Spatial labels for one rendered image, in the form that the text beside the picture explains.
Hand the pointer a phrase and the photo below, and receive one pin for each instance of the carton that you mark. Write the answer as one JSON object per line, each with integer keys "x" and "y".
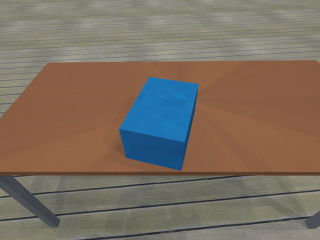
{"x": 156, "y": 130}

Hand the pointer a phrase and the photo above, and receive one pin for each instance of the table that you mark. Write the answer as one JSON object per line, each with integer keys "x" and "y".
{"x": 251, "y": 118}

